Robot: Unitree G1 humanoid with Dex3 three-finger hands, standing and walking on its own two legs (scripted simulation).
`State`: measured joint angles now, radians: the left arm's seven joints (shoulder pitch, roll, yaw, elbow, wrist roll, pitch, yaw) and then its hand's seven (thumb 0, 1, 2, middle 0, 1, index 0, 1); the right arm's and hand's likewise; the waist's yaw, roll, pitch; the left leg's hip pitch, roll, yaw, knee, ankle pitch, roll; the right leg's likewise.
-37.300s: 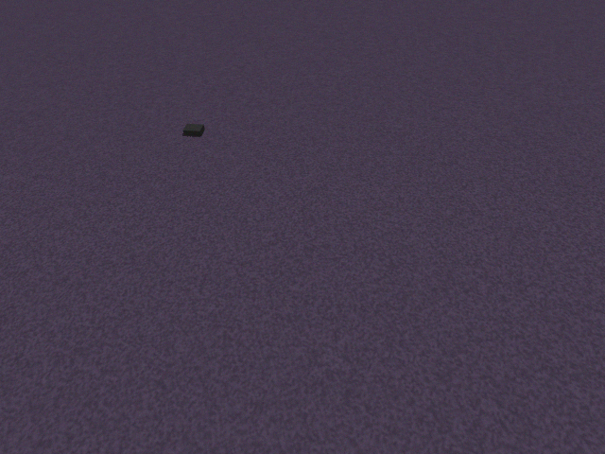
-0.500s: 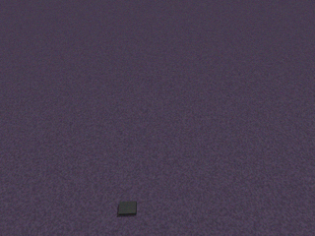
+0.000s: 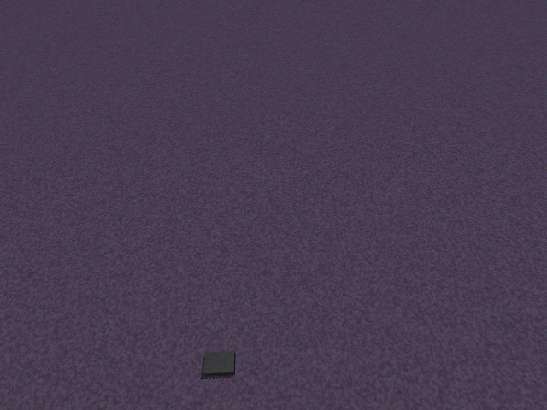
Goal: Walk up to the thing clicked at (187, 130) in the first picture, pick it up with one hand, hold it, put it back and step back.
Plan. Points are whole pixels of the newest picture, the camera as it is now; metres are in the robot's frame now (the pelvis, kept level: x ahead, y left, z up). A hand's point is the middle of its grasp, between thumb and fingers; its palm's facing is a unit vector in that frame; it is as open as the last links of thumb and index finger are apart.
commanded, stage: stand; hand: left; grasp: from above
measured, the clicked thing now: (219, 363) +0.42 +0.22 -0.76
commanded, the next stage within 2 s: step back in 0.18 s
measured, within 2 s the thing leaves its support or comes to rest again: neither
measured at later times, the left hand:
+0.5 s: hand out of the picture +0.05 +0.26 -0.17, palm faces -0.04 -0.90 -0.43, open 7.3 cm
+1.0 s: hand out of the picture -0.04 +0.26 -0.18, palm faces -0.03 -0.93 -0.37, open 7.3 cm
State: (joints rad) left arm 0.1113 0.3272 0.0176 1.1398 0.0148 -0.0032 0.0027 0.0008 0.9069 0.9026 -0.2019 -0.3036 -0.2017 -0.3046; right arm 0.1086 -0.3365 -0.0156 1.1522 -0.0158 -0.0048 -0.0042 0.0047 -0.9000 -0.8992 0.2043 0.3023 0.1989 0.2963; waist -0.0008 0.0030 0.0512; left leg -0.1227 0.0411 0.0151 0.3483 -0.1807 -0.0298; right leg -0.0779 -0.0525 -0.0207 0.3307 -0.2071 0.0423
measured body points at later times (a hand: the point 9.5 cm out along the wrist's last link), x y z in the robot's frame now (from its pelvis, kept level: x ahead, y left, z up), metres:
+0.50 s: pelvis -0.05 -0.02 -0.03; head +0.01 -0.04 +0.41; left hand +0.05 +0.30 -0.14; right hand +0.07 -0.35 -0.16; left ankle -0.01 +0.13 -0.72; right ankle -0.02 -0.15 -0.75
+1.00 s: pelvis -0.15 +0.00 -0.02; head -0.08 +0.02 +0.42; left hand -0.04 +0.31 -0.15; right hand -0.06 -0.31 -0.13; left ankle -0.14 +0.10 -0.75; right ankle -0.18 -0.14 -0.69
